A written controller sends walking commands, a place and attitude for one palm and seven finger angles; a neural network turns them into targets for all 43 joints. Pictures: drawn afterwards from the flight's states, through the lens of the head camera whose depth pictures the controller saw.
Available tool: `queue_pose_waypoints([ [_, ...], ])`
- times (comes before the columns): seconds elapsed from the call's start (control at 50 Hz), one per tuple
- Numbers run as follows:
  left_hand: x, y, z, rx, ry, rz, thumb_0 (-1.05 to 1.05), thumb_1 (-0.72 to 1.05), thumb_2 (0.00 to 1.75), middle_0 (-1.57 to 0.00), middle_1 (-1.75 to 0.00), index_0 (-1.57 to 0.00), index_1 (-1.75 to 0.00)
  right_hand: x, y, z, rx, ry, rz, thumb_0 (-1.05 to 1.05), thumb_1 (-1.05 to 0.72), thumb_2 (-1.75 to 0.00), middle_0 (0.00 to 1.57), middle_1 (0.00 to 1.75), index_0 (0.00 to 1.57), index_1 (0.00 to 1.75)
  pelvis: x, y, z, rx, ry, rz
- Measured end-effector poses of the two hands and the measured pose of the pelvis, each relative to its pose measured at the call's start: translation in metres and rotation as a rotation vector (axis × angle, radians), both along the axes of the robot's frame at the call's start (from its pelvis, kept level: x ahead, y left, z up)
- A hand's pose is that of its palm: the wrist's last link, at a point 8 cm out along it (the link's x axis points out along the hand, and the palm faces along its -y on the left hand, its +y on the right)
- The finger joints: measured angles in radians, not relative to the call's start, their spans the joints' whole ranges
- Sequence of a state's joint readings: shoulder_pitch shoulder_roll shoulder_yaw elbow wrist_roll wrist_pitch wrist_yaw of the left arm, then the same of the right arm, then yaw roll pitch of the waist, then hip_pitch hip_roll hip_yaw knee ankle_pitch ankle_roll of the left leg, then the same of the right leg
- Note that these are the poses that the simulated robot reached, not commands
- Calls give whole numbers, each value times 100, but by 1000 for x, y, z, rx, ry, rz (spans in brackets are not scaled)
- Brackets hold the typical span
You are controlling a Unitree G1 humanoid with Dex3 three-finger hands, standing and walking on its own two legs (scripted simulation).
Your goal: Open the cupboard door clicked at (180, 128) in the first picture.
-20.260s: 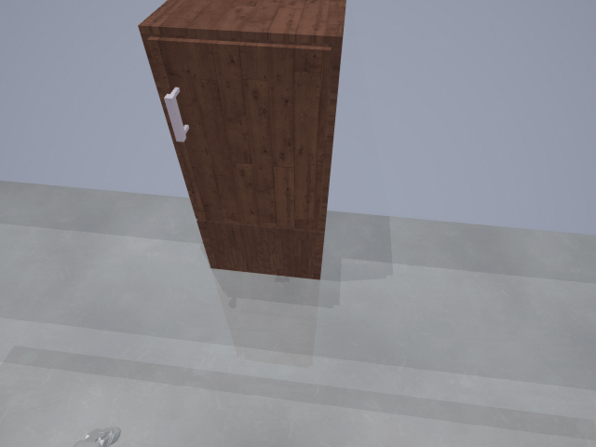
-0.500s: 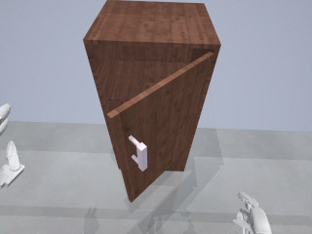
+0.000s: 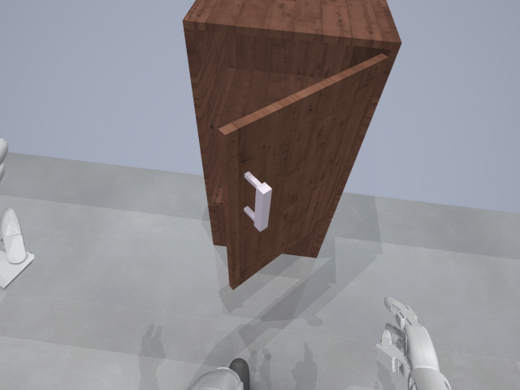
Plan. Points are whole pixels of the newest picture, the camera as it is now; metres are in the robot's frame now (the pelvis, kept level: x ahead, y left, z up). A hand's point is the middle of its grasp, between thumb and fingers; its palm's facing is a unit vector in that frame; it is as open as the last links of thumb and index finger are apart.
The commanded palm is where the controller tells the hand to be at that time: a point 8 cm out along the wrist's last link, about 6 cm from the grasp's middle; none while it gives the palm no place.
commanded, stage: step back with the hand held close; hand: left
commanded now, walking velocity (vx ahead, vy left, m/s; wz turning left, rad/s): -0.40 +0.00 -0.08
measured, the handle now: (255, 202) +0.44 +0.05 -0.01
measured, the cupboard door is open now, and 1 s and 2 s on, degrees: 46 46 46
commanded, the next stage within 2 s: stop stepping back and stand still in 0.14 s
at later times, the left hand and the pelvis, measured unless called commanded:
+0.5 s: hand out of the picture +0.10 +0.25 +0.19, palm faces +0.32 -0.80 -0.51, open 7.4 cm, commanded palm +0.05 +0.30 +0.19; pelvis -0.12 +0.01 +0.00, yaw -5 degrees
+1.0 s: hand out of the picture +0.06 +0.22 +0.19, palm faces +0.36 -0.81 -0.47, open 7.4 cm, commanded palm +0.02 +0.28 +0.19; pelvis -0.15 -0.01 +0.01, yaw -5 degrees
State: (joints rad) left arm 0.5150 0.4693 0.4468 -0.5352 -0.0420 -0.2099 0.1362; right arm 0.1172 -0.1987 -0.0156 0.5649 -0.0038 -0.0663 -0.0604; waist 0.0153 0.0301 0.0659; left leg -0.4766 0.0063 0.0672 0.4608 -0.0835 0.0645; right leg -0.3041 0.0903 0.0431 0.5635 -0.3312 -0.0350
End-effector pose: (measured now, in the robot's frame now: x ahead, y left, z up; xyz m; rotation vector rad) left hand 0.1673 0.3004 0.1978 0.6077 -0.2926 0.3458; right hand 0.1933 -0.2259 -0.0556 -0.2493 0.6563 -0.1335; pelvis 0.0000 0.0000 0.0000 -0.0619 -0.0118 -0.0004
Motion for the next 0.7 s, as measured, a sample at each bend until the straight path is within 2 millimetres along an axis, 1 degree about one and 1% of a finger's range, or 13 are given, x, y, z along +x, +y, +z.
queue_pose_waypoints([
  [0.08,-22,1,0,-19,-27,-2,1,88,90,-21,-30,-22,-30,-26,-6,1,-7,37,-17,1,-90,-90,20,30,20,30,-14,4,1,35,-1,-23],
  [0.16,-32,10,-10,-82,-44,-6,1,88,90,-21,-30,-22,-30,-59,-8,5,-58,99,-54,1,-90,-90,20,30,20,30,-23,13,4,56,19,-26],
  [0.18,-32,13,-13,-85,-55,-15,1,88,90,-21,-30,-22,-30,-65,-8,4,-80,98,-57,1,-90,-90,20,30,20,30,-28,17,0,45,25,-18],
  [0.22,-34,18,-18,-67,-73,-32,1,88,90,-21,-30,-22,-30,-77,-7,-4,-112,98,-62,1,-90,-90,20,30,20,30,-44,23,-7,36,26,13],
  [0.28,-41,23,-19,-45,-52,-52,1,88,90,-21,-30,-22,-30,-101,5,-7,-74,108,-72,1,-90,-90,20,30,20,30,-65,23,-4,46,13,-26],
  [0.32,-51,20,-15,-37,-18,-69,1,88,90,-21,-30,-21,-30,-119,13,-5,-34,100,-78,1,-90,-90,20,30,20,30,-76,23,1,31,13,-44],
  [0.36,-64,12,-7,-32,-8,-100,1,89,90,-21,-30,-21,-30,-138,20,-2,1,89,-84,1,-90,-90,20,30,20,30,-85,22,4,18,11,-65],
  [0.44,-90,-8,11,2,-40,-152,1,89,90,-21,-30,-22,-30,-169,24,-4,42,69,-95,1,-90,-90,20,30,20,30,-100,17,5,20,11,-86],
  [0.5,-105,-13,13,29,-51,-134,1,88,90,-21,-30,-22,-30,-187,17,-15,57,77,-102,1,-90,-90,20,30,20,30,-116,11,1,41,13,-90],
  [0.54,-111,-11,11,2,-38,-109,1,88,90,-21,-30,-22,-30,-200,10,-20,51,105,-111,1,-90,-90,20,30,20,30,-124,12,3,34,-2,-91],
  [0.62,-120,1,6,-55,-34,-45,1,88,90,-21,-30,-22,-30,-224,-7,-18,21,128,-162,1,-90,-90,20,30,20,30,-129,13,7,54,-8,-102],
  [0.66,-122,5,-1,-85,-43,-30,1,88,90,-21,-30,-22,-30,-232,-16,-18,-13,109,-183,1,-90,-90,20,30,20,30,-130,16,3,41,-9,-88],
  [0.7,-124,6,-9,-111,-48,-26,1,88,90,-21,-30,-22,-30,-237,-23,-18,-40,99,-199,1,-90,-90,20,30,20,30,-134,18,0,47,-20,-75],
])
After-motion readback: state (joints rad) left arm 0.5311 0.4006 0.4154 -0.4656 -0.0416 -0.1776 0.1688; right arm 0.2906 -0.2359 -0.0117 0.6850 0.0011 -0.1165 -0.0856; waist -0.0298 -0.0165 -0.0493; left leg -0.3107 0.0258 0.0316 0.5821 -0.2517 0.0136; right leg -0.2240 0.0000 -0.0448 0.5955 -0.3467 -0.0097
